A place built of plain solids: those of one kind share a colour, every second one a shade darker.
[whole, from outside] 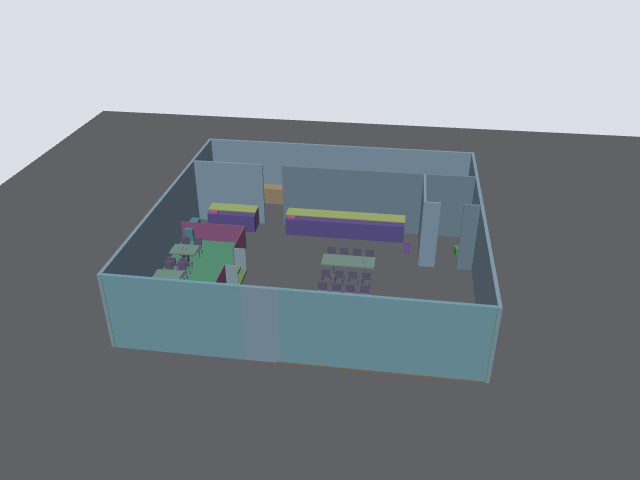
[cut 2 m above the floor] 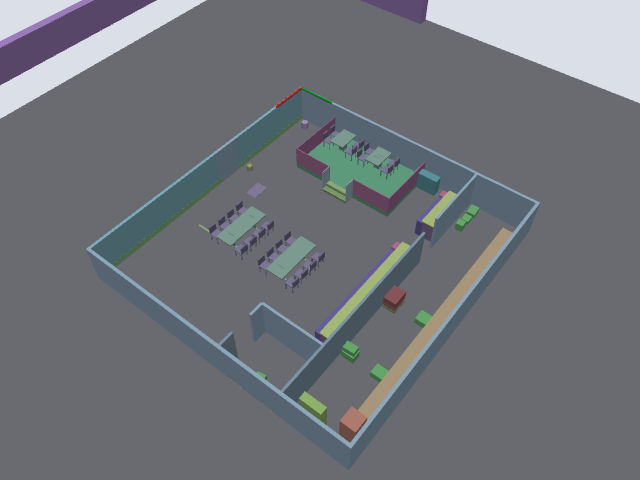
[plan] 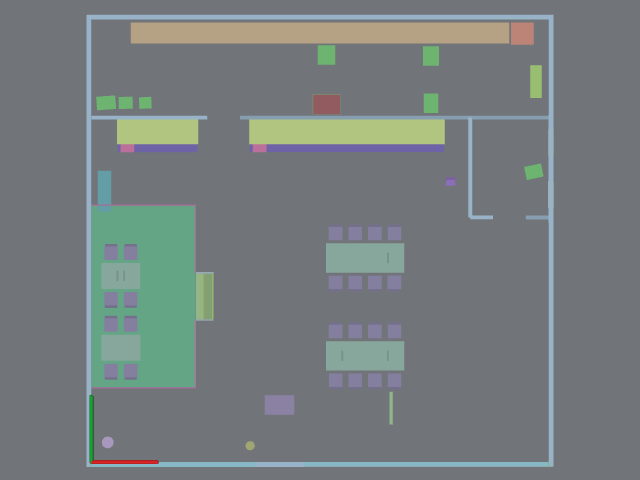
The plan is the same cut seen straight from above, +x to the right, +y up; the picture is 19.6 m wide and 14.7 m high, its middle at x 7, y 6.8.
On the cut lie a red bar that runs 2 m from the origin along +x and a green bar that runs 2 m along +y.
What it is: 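A works or school canteen of the 2010s to 2020s; 14.0 x 13.6 m, ceiling 3.3 m, a street door 0.95 x 2.1 m in the glazed front; tables 0.75 m, chairs 0.45 m, bar tops 1.06 m, a counter 1.0 m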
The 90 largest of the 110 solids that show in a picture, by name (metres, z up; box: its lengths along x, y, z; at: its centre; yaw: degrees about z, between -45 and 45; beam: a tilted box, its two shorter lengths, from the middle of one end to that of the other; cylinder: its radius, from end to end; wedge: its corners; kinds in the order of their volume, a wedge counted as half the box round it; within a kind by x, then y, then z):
{
 "street_hedge_1": {"box": [0.6, 16.6, 2.25], "at": [-12.6, -8.3, 1.07]},
 "street_hedge_2": {"box": [39.8, 0.6, 2.25], "at": [7.0, -16.3, 1.07]},
 "wall_1": {"box": [0.15, 13.85, 3.38], "at": [-0.07, 6.78, 1.64]},
 "wall_2": {"box": [3.55, 0.12, 3.38], "at": [1.77, 10.55, 1.64]},
 "wall_3": {"box": [1.5, 0.15, 3.38], "at": [5.76, -0.07, 1.64]},
 "wall_4": {"box": [14.3, 0.15, 3.38], "at": [7.0, 13.62, 1.64]},
 "wall_5": {"box": [9.45, 0.12, 3.38], "at": [9.28, 10.55, 1.64]},
 "wall_6": {"box": [0.12, 3.06, 3.38], "at": [11.6, 9.02, 1.64]},
 "wall_7": {"box": [0.7, 0.12, 3.38], "at": [11.95, 7.49, 1.64]},
 "wall_8": {"box": [0.7, 0.12, 3.38], "at": [13.65, 7.49, 1.64]},
 "wall_9": {"box": [0.15, 7.79, 3.38], "at": [14.07, 3.75, 1.64]},
 "wall_10": {"box": [0.15, 3.3, 3.38], "at": [14.07, 8.99, 1.64]},
 "wall_11": {"box": [0.15, 3.36, 3.38], "at": [14.07, 12.02, 1.64]},
 "back_worktop_1": {"box": [11.6, 0.65, 0.95], "at": [7.0, 13.14, 0.42]},
 "window_wall_1": {"box": [5.16, 0.15, 3.38], "at": [2.58, -0.07, 1.64]},
 "window_wall_2": {"box": [7.64, 0.15, 3.38], "at": [10.18, -0.07, 1.64]},
 "dais_1": {"box": [3.2, 5.64, 0.35], "at": [1.6, 5.07, 0.12]},
 "counter_1": {"box": [2.45, 0.7, 1.05], "at": [2.02, 10.14, 0.47]},
 "counter_2": {"box": [5.95, 0.7, 1.05], "at": [7.83, 10.14, 0.47]},
 "tray_rail_1": {"box": [2.45, 0.3, 0.94], "at": [2.02, 9.64, 0.42]},
 "tray_rail_2": {"box": [5.95, 0.3, 0.94], "at": [7.83, 9.64, 0.42]},
 "back_fridge_1": {"box": [0.7, 0.68, 1.9], "at": [13.2, 13.12, 0.9]},
 "shelf_1": {"box": [0.35, 1.0, 1.95], "at": [13.62, 11.65, 0.93]},
 "box_cardboard_1": {"box": [0.59, 0.42, 0.3], "at": [0.45, 11.0, 0.1], "yaw": 4.5},
 "box_cardboard_2": {"box": [0.43, 0.37, 0.25], "at": [1.05, 11.0, 0.08], "yaw": 1.1},
 "box_cardboard_3": {"box": [0.38, 0.36, 0.44], "at": [1.65, 11.0, 0.17], "yaw": 2.8},
 "box_cardboard_4": {"box": [0.54, 0.6, 0.39], "at": [7.2, 12.46, 0.14]},
 "box_cardboard_5": {"box": [0.36, 0.54, 0.27], "at": [10.38, 10.98, 0.53], "yaw": 2.9},
 "box_cardboard_6": {"box": [0.44, 0.6, 0.44], "at": [10.4, 10.99, 0.17]},
 "box_cardboard_7": {"box": [0.49, 0.6, 0.39], "at": [10.4, 12.44, 0.14]},
 "box_cardboard_8": {"box": [0.53, 0.41, 0.37], "at": [13.55, 8.89, 0.14], "yaw": 12.1},
 "recycling_station_1": {"box": [0.42, 1.26, 1.0], "at": [0.4, 8.29, 0.45]},
 "meeting_table_1": {"box": [1.2, 0.8, 0.07], "at": [0.9, 3.5, 1.01]},
 "meeting_table_2": {"box": [1.2, 0.8, 0.07], "at": [0.9, 5.7, 1.01]},
 "meeting_table_3": {"box": [2.4, 0.9, 0.07], "at": [8.38, 3.25, 0.71]},
 "meeting_table_4": {"box": [2.4, 0.9, 0.07], "at": [8.38, 6.25, 0.71]},
 "side_chair_1": {"box": [0.38, 0.08, 0.38], "at": [0.6, 4.44, 0.95]},
 "side_chair_2": {"box": [0.38, 0.08, 0.38], "at": [0.6, 4.76, 0.95]},
 "side_chair_3": {"box": [0.38, 0.08, 0.38], "at": [0.6, 6.64, 0.95]},
 "side_chair_4": {"box": [0.38, 0.08, 0.38], "at": [1.2, 4.44, 0.95]},
 "side_chair_5": {"box": [0.38, 0.08, 0.38], "at": [1.2, 4.76, 0.95]},
 "side_chair_6": {"box": [0.38, 0.08, 0.38], "at": [1.2, 6.64, 0.95]},
 "side_chair_7": {"box": [0.38, 0.08, 0.38], "at": [7.48, 2.26, 0.65]},
 "side_chair_8": {"box": [0.42, 0.42, 0.04], "at": [7.48, 2.5, 0.43]},
 "side_chair_9": {"box": [0.42, 0.42, 0.04], "at": [7.48, 4.0, 0.43]},
 "side_chair_10": {"box": [0.38, 0.08, 0.38], "at": [7.48, 4.24, 0.65]},
 "side_chair_11": {"box": [0.38, 0.08, 0.38], "at": [7.48, 5.26, 0.65]},
 "side_chair_12": {"box": [0.38, 0.08, 0.38], "at": [7.48, 7.24, 0.65]},
 "side_chair_13": {"box": [0.38, 0.08, 0.38], "at": [8.08, 2.26, 0.65]},
 "side_chair_14": {"box": [0.42, 0.42, 0.04], "at": [8.08, 2.5, 0.43]},
 "side_chair_15": {"box": [0.42, 0.42, 0.04], "at": [8.08, 4.0, 0.43]},
 "side_chair_16": {"box": [0.38, 0.08, 0.38], "at": [8.08, 4.24, 0.65]},
 "side_chair_17": {"box": [0.38, 0.08, 0.38], "at": [8.08, 5.26, 0.65]},
 "side_chair_18": {"box": [0.38, 0.08, 0.38], "at": [8.08, 7.24, 0.65]},
 "side_chair_19": {"box": [0.38, 0.08, 0.38], "at": [8.68, 2.26, 0.65]},
 "side_chair_20": {"box": [0.42, 0.42, 0.04], "at": [8.68, 2.5, 0.43]},
 "side_chair_21": {"box": [0.38, 0.08, 0.38], "at": [8.68, 4.24, 0.65]},
 "side_chair_22": {"box": [0.38, 0.08, 0.38], "at": [8.68, 5.26, 0.65]},
 "side_chair_23": {"box": [0.38, 0.08, 0.38], "at": [8.68, 7.24, 0.65]},
 "side_chair_24": {"box": [0.38, 0.08, 0.38], "at": [9.28, 2.26, 0.65]},
 "side_chair_25": {"box": [0.42, 0.42, 0.04], "at": [9.28, 2.5, 0.43]},
 "side_chair_26": {"box": [0.38, 0.08, 0.38], "at": [9.28, 4.24, 0.65]},
 "side_chair_27": {"box": [0.38, 0.08, 0.38], "at": [9.28, 5.26, 0.65]},
 "side_chair_28": {"box": [0.38, 0.08, 0.38], "at": [9.28, 7.24, 0.65]},
 "crate_1": {"box": [0.82, 0.6, 0.27], "at": [7.2, 10.95, 0.28]},
 "crate_2": {"box": [0.82, 0.6, 0.27], "at": [7.2, 10.95, 0.55]},
 "counter_top_1": {"box": [2.49, 0.78, 0.04], "at": [2.02, 10.12, 1.02]},
 "counter_top_2": {"box": [5.99, 0.78, 0.04], "at": [7.83, 10.12, 1.02]},
 "dais_rail_end_1": {"box": [3.2, 0.04, 1.0], "at": [1.6, 2.27, 0.75]},
 "dais_rail_end_2": {"box": [3.2, 0.04, 1.0], "at": [1.6, 7.87, 0.75]},
 "stallriser_1": {"box": [5.16, 0.05, 0.35], "at": [2.58, -0.02, 0.12]},
 "stallriser_2": {"box": [7.64, 0.05, 0.35], "at": [10.18, -0.02, 0.12]},
 "dais_steps_1": {"box": [0.27, 1.4, 0.35], "at": [3.33, 5.07, 0.12]},
 "dais_steps_2": {"box": [0.27, 1.4, 0.2], "at": [3.6, 5.07, 0.05]},
 "dais_rail_front_1": {"box": [0.04, 2.12, 1.0], "at": [3.18, 3.31, 0.75]},
 "dais_rail_front_2": {"box": [0.04, 2.12, 1.0], "at": [3.18, 6.83, 0.75]},
 "front_foot_1": {"box": [7.64, 0.15, 0.12], "at": [10.18, -0.07, 0.01]},
 "trolley_1": {"box": [0.84, 0.62, 0.19], "at": [7.2, 10.95, 0.04]},
 "dais_cheek_1": {"box": [0.54, 0.04, 1.3], "at": [3.47, 4.35, 0.6]},
 "dais_cheek_2": {"box": [0.54, 0.04, 1.3], "at": [3.47, 5.79, 0.6]},
 "front_corner_1": {"box": [0.04, 0.17, 3.23], "at": [0.0, -0.07, 1.56]},
 "front_corner_2": {"box": [0.04, 0.17, 3.23], "at": [14.0, -0.07, 1.56]},
 "plant_pot_1": {"cylinder": 0.18, "from": [0.5, 0.6, 0.0], "to": [0.5, 0.6, 0.38]},
 "door_mat_1": {"box": [0.9, 0.6, 0.07], "at": [5.76, 1.75, -0.02]},
 "tray_stack_1": {"box": [0.42, 0.3, 0.1], "at": [1.1, 9.64, 0.94]},
 "tray_stack_2": {"box": [0.42, 0.3, 0.1], "at": [5.15, 9.64, 0.94]},
 "toilet_sill_1": {"box": [0.18, 0.82, 0.07], "at": [14.07, 8.19, -0.01]},
 "toilet_sill_2": {"box": [0.18, 0.82, 0.07], "at": [14.07, 9.79, -0.01]},
 "bin_waste_1": {"cylinder": 0.14, "from": [4.86, 0.5, 0.0], "to": [4.86, 0.5, 0.31]},
 "cable_protector_1": {"box": [0.1, 1.0, 0.07], "at": [9.18, 1.65, -0.01]}
}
